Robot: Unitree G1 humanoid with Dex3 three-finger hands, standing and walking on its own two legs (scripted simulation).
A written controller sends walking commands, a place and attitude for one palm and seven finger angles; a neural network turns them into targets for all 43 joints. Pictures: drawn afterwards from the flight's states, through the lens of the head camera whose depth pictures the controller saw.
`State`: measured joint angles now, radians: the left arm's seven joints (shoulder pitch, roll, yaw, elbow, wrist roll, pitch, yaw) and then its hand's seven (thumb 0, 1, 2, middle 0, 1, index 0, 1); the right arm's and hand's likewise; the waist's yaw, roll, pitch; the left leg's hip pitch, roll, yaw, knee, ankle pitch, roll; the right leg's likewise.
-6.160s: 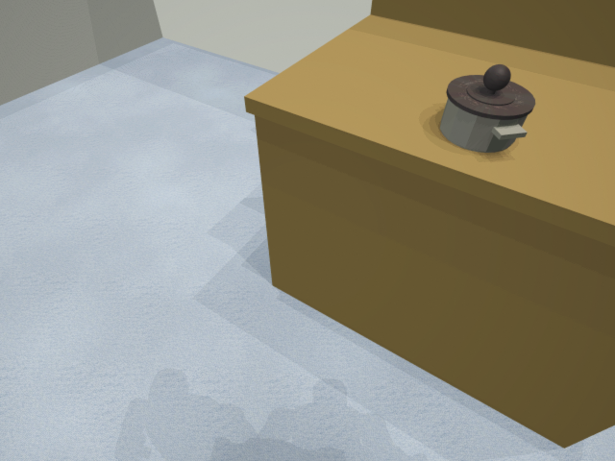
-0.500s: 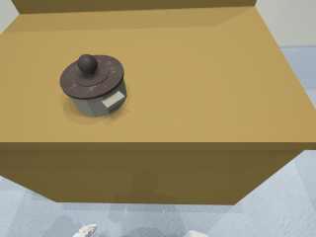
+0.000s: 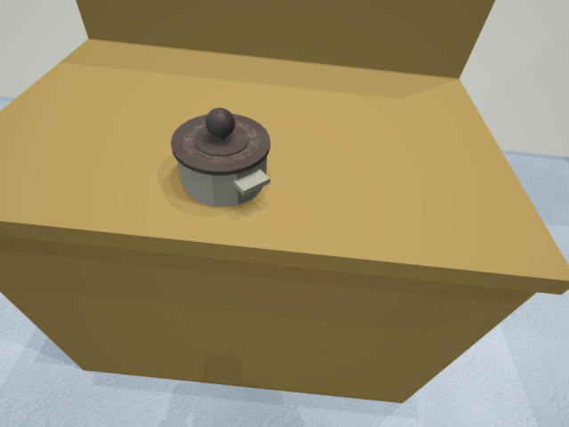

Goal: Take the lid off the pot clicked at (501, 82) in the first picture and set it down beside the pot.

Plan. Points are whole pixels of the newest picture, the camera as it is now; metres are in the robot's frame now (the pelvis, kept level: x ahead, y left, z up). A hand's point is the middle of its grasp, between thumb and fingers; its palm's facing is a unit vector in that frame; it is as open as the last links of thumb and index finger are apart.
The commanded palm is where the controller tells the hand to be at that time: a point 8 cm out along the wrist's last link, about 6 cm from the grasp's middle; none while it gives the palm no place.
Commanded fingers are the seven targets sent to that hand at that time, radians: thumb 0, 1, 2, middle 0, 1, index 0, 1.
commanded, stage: come to a stop and stand still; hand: left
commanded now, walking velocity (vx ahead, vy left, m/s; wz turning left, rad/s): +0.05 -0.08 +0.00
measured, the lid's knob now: (220, 122) +0.52 +0.15 +0.16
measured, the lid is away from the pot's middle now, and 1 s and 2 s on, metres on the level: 0.00 0.00 0.00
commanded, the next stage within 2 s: look again from close up in 0.10 s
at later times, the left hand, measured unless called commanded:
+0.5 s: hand out of the picture +0.05 +0.15 -0.17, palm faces +0.02 -0.97 -0.23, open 7.3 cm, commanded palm none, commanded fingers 0.00 0.90 0.90 -0.20 -0.30 -0.20 -0.30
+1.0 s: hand out of the picture +0.03 +0.19 -0.18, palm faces -0.01 -0.98 -0.19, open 7.4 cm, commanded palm none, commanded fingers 0.00 0.90 0.90 -0.20 -0.30 -0.20 -0.30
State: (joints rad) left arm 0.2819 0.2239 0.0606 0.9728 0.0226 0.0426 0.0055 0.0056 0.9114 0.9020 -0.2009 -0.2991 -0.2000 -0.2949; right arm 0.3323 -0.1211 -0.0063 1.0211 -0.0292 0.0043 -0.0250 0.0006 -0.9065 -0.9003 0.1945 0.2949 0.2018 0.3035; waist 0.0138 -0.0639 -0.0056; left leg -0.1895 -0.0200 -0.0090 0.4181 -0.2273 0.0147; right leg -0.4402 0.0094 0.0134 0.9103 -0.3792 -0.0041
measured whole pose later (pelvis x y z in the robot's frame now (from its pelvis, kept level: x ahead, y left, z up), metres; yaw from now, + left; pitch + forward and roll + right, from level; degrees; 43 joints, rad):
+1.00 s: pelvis +0.01 +0.01 +0.00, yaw -2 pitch -1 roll +0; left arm 0.30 0.18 -0.01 1.04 0.01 0.00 0.04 0.00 0.91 0.90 -0.20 -0.30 -0.20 -0.30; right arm 0.28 -0.16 0.02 1.08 -0.01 -0.02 -0.04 0.00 -0.91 -0.90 0.20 0.30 0.20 0.30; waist 0.00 -0.02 0.02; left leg -0.14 -0.03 0.06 0.47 -0.32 0.05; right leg -0.15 0.01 0.01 0.46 -0.29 0.00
